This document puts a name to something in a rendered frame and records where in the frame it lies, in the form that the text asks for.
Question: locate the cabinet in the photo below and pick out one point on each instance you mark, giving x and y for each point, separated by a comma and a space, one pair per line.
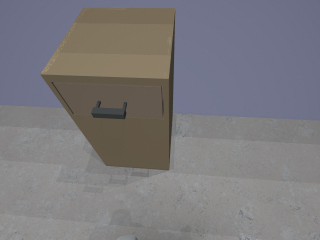
121, 46

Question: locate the drawer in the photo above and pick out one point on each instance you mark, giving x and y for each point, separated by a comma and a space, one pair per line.
143, 101

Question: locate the handle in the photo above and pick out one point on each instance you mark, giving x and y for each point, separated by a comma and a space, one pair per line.
109, 113

